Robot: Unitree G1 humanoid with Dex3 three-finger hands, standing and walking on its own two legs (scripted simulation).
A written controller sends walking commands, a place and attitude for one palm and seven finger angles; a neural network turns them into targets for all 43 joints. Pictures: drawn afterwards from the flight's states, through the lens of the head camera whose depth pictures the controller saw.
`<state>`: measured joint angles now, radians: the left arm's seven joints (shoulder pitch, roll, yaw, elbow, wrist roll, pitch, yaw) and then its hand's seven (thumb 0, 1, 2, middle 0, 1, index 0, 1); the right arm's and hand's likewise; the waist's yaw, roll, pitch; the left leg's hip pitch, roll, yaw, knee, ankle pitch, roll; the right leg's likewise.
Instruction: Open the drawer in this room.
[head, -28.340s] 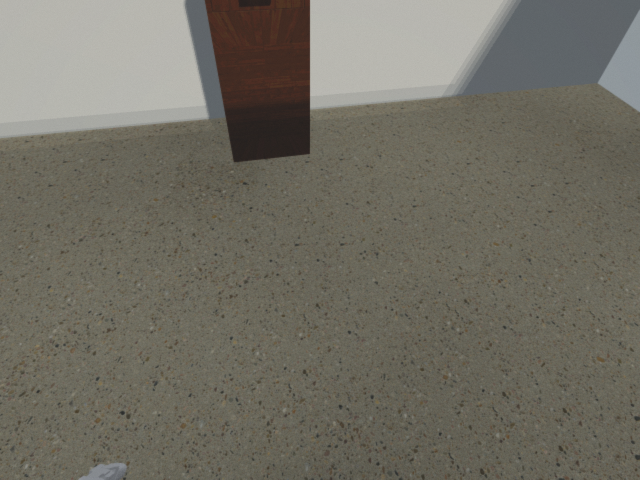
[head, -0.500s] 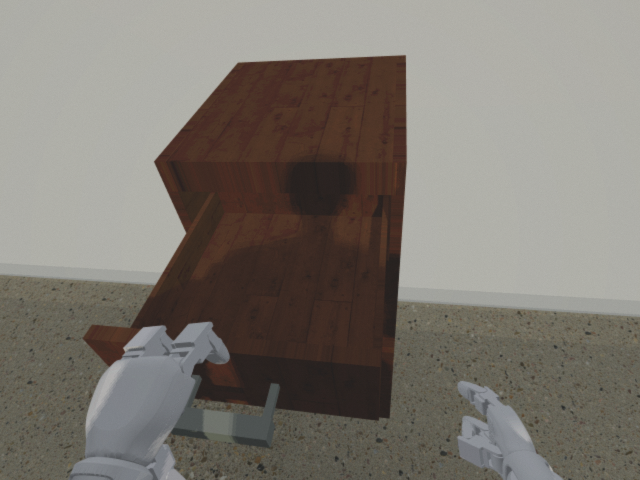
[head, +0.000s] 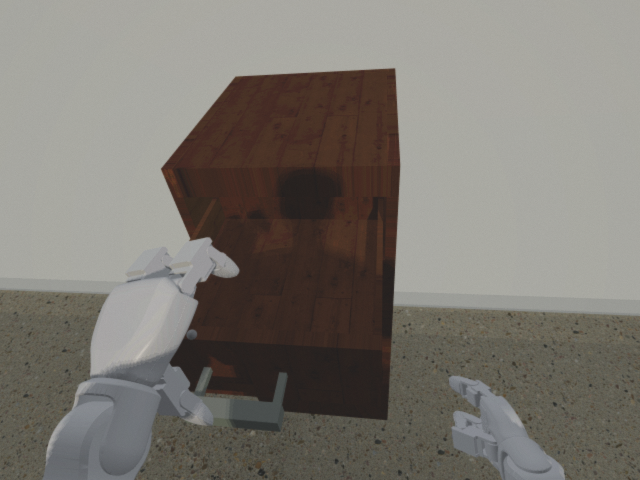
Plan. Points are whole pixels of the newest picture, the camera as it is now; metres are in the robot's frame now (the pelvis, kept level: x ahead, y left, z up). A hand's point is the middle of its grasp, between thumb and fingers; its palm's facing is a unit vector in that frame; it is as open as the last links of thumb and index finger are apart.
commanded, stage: draw the hand back to the body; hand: left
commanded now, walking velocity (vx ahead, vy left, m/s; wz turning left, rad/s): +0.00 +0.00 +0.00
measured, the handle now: (238, 395) +0.21 +0.15 +0.02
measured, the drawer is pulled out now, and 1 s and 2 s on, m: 0.29 0.29 0.29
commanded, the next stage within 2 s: step back with the hand held close in 1.66 s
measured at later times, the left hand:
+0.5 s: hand (153, 357) +0.18 +0.20 +0.15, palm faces +0.14 -0.16 -0.98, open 13.8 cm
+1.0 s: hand (138, 309) +0.20 +0.21 +0.20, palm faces +0.39 -0.86 -0.32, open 12.6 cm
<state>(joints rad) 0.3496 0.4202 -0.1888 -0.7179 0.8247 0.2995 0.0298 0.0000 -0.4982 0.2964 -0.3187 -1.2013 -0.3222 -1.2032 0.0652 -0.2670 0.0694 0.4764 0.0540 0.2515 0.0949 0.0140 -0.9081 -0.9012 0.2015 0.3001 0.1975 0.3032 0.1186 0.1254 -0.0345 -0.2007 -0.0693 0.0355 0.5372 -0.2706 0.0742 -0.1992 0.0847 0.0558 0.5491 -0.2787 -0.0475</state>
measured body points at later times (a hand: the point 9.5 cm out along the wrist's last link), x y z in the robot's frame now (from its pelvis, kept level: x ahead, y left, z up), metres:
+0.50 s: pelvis +0.00 -0.02 +0.00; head -0.03 -0.06 +0.45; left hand +0.17 +0.21 +0.20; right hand +0.24 -0.20 -0.07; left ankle +0.02 +0.07 -0.73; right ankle +0.01 -0.09 -0.73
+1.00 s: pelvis +0.03 -0.01 +0.01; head +0.02 -0.02 +0.46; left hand +0.18 +0.25 +0.21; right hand +0.24 -0.20 -0.07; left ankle +0.02 +0.07 -0.73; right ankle +0.01 -0.09 -0.73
